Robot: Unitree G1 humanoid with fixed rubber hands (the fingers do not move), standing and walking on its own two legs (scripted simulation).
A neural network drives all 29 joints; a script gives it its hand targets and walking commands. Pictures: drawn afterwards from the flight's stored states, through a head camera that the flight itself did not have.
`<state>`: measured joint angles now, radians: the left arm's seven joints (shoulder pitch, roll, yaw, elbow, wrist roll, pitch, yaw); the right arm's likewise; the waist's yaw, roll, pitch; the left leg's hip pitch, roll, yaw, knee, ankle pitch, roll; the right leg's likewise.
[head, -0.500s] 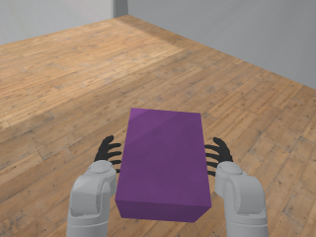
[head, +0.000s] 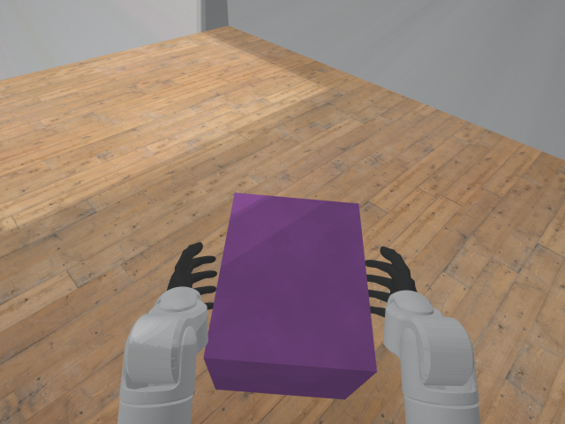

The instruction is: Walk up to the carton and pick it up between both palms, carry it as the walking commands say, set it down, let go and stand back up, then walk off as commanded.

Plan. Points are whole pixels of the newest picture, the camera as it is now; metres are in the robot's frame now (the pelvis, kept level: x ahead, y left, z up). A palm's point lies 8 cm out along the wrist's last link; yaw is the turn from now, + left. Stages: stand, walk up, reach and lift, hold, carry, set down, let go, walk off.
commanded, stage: hold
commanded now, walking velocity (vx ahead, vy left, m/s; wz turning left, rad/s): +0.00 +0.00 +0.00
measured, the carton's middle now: (288, 294) +0.33 +0.00 +0.02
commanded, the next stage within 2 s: set down in 0.22 s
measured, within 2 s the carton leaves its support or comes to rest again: neither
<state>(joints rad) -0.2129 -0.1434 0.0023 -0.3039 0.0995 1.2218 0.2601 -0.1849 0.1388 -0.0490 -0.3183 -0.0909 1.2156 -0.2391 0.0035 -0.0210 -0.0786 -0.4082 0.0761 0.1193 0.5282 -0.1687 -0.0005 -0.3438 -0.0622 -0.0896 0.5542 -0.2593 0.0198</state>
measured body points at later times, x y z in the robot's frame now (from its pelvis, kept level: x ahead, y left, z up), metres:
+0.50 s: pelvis +0.01 +0.00 +0.00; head -0.03 +0.01 +0.45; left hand +0.32 +0.14 +0.03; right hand +0.32 -0.14 +0.03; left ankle +0.06 +0.12 -0.73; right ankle +0.02 -0.13 -0.73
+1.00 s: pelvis -0.01 -0.01 -0.02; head +0.08 +0.01 +0.42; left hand +0.33 +0.14 -0.07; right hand +0.34 -0.14 -0.06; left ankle +0.07 +0.12 -0.73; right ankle +0.02 -0.13 -0.73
